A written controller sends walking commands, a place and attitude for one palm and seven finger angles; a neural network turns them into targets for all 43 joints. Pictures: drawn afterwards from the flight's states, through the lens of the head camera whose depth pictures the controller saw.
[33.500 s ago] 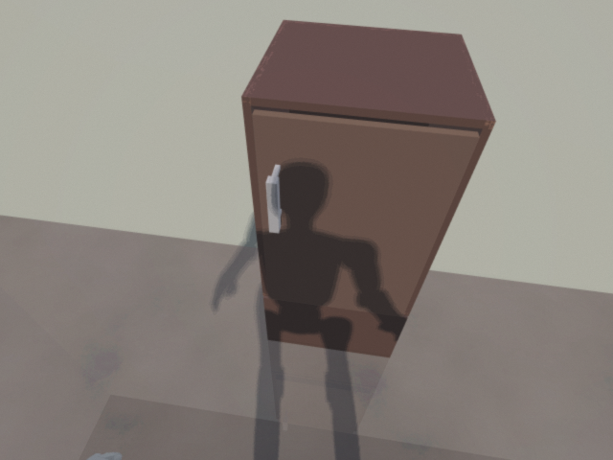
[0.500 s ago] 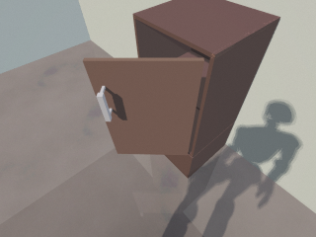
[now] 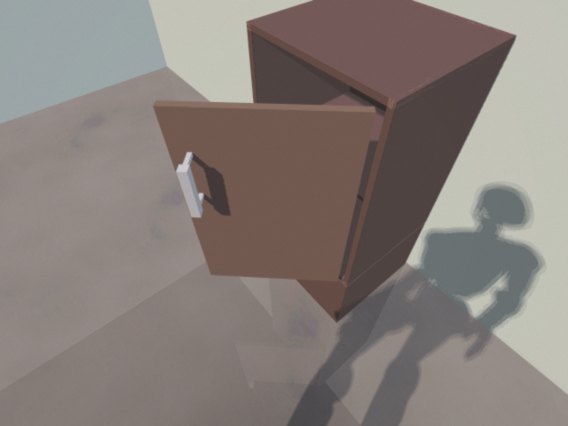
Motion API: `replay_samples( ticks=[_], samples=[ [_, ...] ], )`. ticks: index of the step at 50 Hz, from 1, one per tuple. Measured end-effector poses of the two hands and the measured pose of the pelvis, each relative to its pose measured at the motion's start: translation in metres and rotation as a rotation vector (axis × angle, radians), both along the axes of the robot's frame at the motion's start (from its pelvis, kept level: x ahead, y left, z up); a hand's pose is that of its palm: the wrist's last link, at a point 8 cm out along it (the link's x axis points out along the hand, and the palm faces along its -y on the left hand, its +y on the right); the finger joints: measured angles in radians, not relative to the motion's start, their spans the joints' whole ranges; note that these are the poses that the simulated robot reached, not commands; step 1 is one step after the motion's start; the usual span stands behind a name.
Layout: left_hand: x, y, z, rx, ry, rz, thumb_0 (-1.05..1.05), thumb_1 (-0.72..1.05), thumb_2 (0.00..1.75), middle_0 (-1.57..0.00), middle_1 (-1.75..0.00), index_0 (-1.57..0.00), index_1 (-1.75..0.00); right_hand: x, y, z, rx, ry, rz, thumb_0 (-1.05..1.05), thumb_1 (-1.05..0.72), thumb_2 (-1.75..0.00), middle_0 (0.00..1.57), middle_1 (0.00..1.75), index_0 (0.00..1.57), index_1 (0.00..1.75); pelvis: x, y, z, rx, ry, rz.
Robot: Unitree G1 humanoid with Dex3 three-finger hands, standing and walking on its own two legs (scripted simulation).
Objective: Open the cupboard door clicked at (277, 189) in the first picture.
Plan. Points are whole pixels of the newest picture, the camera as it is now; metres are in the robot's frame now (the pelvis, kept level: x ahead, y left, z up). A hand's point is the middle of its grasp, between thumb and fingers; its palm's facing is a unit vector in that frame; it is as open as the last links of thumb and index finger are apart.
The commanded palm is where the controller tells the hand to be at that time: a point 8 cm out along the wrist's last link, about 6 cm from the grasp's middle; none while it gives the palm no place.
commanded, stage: raise the hand with hooked fingers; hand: left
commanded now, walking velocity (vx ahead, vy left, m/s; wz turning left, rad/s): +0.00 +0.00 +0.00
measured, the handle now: (192, 185) +0.56 +0.24 -0.03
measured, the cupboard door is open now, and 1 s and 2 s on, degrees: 47 47 47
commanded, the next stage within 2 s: none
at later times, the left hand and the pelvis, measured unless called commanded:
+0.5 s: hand (132, 425) +0.13 +0.22 -0.06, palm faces +0.06 -1.00 -0.04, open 9.4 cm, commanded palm +0.13 +0.27 -0.05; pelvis -0.06 +0.02 -0.10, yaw +4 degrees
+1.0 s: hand (106, 378) +0.18 +0.27 -0.05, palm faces +0.00 -1.00 -0.06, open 12.4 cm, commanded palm +0.16 +0.33 -0.03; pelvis -0.05 +0.05 -0.08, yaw +3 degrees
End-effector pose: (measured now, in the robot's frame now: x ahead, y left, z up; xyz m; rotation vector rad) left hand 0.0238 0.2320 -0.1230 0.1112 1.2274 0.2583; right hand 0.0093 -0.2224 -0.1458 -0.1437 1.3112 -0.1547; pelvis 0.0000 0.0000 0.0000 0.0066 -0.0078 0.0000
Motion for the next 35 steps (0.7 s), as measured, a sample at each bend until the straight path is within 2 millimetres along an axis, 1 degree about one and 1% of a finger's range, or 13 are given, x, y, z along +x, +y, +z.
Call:
replay_samples(
  ticks=[5,7,9,11,13,15,18,21,24,26,29,32,35],
  samples=[
    [0.093,0.015,0.081,0.054,-0.645,0.011,0.03,0.91,0.88,-0.2,-0.32,-0.2,-0.33,0.059,-0.02,0.019,-0.08,-0.357,0.037,0.01,-0.92,-0.9,0.2,0.3,0.2,0.3,-0.01,0.007,-0.007,0.004,0.038,0.051],
    [0.123,0.016,0.102,0.028,-0.87,-0.032,0.02,0.87,0.86,-0.2,-0.34,-0.2,-0.35,0.087,-0.027,0.029,-0.103,-0.488,0.07,0.01,-0.92,-0.9,0.2,0.3,0.2,0.3,-0.017,0.008,-0.015,0.007,0.079,0.053],
    [0.139,0.013,0.112,-0.016,-1.062,-0.093,0.02,0.83,0.85,-0.2,-0.36,-0.21,-0.37,0.113,-0.031,0.039,-0.122,-0.609,0.109,0.01,-0.92,-0.9,0.2,0.3,0.2,0.3,-0.024,0.009,-0.027,0.013,0.124,0.045],
    [0.141,0.008,0.112,-0.059,-1.209,-0.179,0.01,0.79,0.83,-0.21,-0.39,-0.21,-0.4,0.137,-0.032,0.048,-0.137,-0.713,0.152,0.01,-0.92,-0.9,0.2,0.3,0.2,0.3,-0.03,0.009,-0.041,0.016,0.162,0.039],
    [0.134,0.005,0.101,-0.093,-1.271,-0.264,0.01,0.74,0.82,-0.21,-0.41,-0.21,-0.42,0.158,-0.031,0.053,-0.146,-0.796,0.193,0.01,-0.92,-0.9,0.2,0.3,0.2,0.3,-0.036,0.01,-0.056,0.017,0.192,0.035],
    [0.12,0.005,0.082,-0.132,-1.251,-0.291,0.01,0.69,0.8,-0.21,-0.44,-0.22,-0.45,0.174,-0.025,0.055,-0.149,-0.853,0.224,0.01,-0.91,-0.9,0.19,0.3,0.19,0.3,-0.041,0.011,-0.071,0.016,0.21,0.036],
    [0.098,0.015,0.054,-0.154,-1.17,-0.241,0.01,0.62,0.77,-0.22,-0.48,-0.23,-0.49,0.19,-0.009,0.051,-0.141,-0.899,0.264,0.01,-0.91,-0.9,0.19,0.3,0.19,0.3,-0.047,0.014,-0.087,0.003,0.224,0.043],
    [0.081,0.029,0.047,-0.107,-1.14,-0.19,0.01,0.54,0.74,-0.23,-0.53,-0.23,-0.54,0.192,0.013,0.039,-0.11,-0.895,0.296,0.01,-0.91,-0.9,0.19,0.3,0.19,0.3,-0.052,0.016,-0.096,-0.019,0.231,0.055],
    [0.08,0.04,0.058,-0.05,-1.184,-0.211,0.01,0.47,0.71,-0.23,-0.57,-0.23,-0.58,0.182,0.037,0.019,-0.064,-0.842,0.328,0.0,-0.91,-0.9,0.19,0.3,0.19,0.3,-0.057,0.019,-0.102,-0.044,0.238,0.068],
    [0.087,0.044,0.067,-0.041,-1.216,-0.246,0.01,0.42,0.69,-0.23,-0.6,-0.24,-0.61,0.17,0.05,0.003,-0.029,-0.79,0.335,0.01,-0.91,-0.9,0.2,0.3,0.2,0.3,-0.061,0.022,-0.103,-0.057,0.244,0.075],
    [0.104,0.047,0.071,-0.07,-1.212,-0.3,0.01,0.35,0.66,-0.24,-0.65,-0.24,-0.66,0.145,0.064,-0.017,0.014,-0.7,0.314,0.01,-0.91,-0.9,0.2,0.3,0.2,0.3,-0.065,0.026,-0.103,-0.067,0.255,0.076],
    [0.118,0.052,0.07,-0.109,-1.157,-0.315,0.01,0.28,0.63,-0.24,-0.69,-0.25,-0.7,0.118,0.068,-0.028,0.031,-0.619,0.264,0.01,-0.91,-0.9,0.2,0.31,0.2,0.3,-0.066,0.031,-0.099,-0.067,0.26,0.07],
    [0.125,0.061,0.072,-0.113,-1.117,-0.297,0.01,0.22,0.6,-0.25,-0.74,-0.25,-0.75,0.095,0.063,-0.03,0.018,-0.564,0.213,0.01,-0.9,-0.9,0.2,0.31,0.2,0.3,-0.065,0.035,-0.093,-0.063,0.261,0.062]
  ],
)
